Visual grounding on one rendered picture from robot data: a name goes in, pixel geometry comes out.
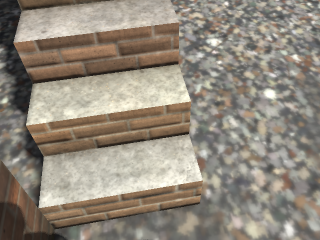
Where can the stairs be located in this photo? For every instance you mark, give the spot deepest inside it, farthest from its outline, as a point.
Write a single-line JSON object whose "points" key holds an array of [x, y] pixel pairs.
{"points": [[109, 108]]}

